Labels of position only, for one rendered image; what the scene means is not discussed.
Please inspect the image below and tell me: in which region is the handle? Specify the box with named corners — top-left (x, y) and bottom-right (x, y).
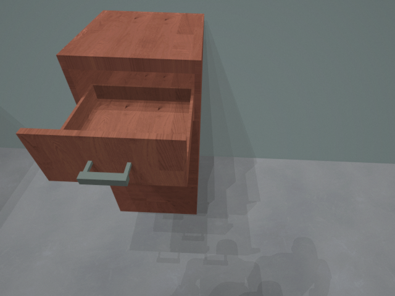
top-left (77, 161), bottom-right (132, 186)

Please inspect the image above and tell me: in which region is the cabinet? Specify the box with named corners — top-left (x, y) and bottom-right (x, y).
top-left (56, 10), bottom-right (204, 215)

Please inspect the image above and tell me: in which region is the drawer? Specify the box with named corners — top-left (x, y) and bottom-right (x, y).
top-left (16, 84), bottom-right (194, 187)

